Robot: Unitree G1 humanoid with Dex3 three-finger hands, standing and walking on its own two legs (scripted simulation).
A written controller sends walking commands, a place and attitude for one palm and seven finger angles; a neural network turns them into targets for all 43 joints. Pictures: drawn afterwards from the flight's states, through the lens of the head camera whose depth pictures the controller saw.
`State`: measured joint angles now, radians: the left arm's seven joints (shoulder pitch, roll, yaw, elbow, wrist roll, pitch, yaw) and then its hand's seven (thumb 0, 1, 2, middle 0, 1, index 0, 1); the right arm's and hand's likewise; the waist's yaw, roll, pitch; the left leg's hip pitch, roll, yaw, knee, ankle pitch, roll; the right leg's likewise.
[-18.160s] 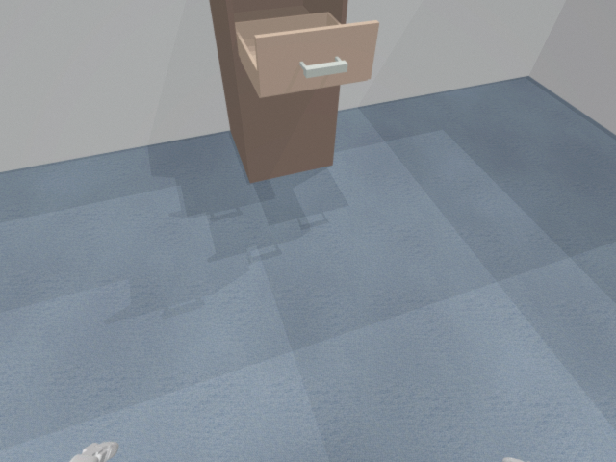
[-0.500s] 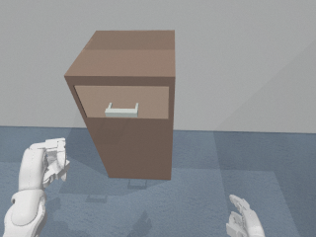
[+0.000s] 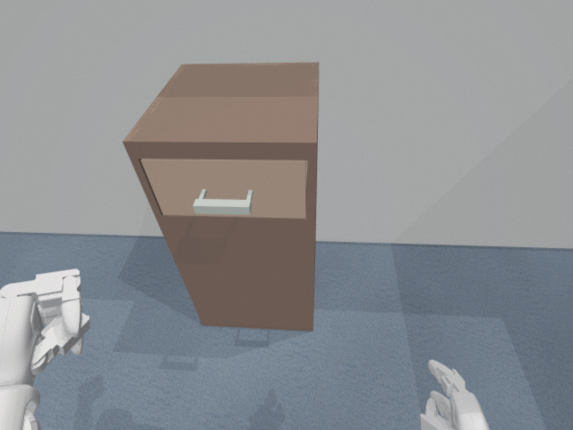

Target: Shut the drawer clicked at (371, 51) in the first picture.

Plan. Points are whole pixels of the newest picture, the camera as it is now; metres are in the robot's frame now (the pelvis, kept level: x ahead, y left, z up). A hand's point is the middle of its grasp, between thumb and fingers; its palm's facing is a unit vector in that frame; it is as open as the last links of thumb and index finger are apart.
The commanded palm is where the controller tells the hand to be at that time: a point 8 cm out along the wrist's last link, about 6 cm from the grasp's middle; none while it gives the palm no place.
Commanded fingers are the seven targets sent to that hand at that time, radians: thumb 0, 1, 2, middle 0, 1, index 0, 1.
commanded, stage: step back with the hand held close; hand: left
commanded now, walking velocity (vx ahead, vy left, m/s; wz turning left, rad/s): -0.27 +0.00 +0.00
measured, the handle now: (224, 200) +0.62 +0.23 -0.07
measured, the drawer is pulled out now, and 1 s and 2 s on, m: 0.00 0.00 0.00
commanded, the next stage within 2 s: stop stepping back and stand still in 1.76 s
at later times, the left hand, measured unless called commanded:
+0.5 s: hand (53, 329) +0.17 +0.27 +0.15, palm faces +0.30 -0.81 -0.51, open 3.3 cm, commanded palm +0.11 +0.30 +0.17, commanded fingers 0.00 0.90 0.90 -1.40 -1.60 -1.40 -1.60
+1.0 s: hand (25, 363) +0.13 +0.27 +0.15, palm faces +0.33 -0.80 -0.49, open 3.3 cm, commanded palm +0.06 +0.32 +0.17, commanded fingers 0.00 0.90 0.90 -1.40 -1.60 -1.40 -1.60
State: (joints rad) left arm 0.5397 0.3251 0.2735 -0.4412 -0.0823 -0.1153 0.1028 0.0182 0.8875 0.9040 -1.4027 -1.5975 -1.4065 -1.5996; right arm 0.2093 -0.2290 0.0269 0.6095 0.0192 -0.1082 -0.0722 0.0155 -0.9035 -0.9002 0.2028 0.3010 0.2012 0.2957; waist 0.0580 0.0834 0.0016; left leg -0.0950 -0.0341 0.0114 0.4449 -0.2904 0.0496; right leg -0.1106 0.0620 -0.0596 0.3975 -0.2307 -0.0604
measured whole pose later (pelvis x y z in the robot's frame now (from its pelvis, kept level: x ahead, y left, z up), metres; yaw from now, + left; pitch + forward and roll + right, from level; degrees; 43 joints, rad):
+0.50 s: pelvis -0.03 +0.03 +0.00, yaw -1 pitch +2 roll -1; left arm 0.64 0.41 0.38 -0.55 -0.05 -0.21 0.12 0.02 0.88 0.90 -1.40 -1.60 -1.40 -1.60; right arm 0.18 -0.23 -0.03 0.55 0.02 0.01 -0.07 0.02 -0.90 -0.90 0.20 0.30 0.20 0.30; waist -0.01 0.02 0.01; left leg -0.27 -0.07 0.04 0.49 -0.25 0.09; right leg -0.30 0.03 -0.04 0.47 -0.20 -0.02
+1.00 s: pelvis -0.08 +0.04 -0.02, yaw -2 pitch +1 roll -1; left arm 0.58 0.40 0.42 -0.60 0.00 -0.27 0.13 0.02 0.88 0.90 -1.40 -1.60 -1.41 -1.60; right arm 0.21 -0.22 -0.01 0.54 0.00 -0.05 -0.06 0.01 -0.90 -0.90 0.21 0.30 0.20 0.30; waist -0.02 -0.02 0.05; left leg -0.41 -0.06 0.07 0.66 -0.27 0.11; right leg -0.43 0.03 -0.02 0.61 -0.20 -0.01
